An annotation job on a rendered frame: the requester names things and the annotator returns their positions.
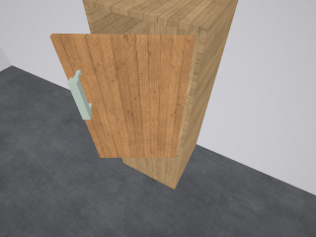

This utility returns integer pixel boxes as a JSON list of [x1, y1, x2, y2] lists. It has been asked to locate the handle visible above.
[[67, 70, 93, 120]]

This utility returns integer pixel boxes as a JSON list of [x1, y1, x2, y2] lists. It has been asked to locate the cupboard door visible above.
[[50, 34, 196, 158]]

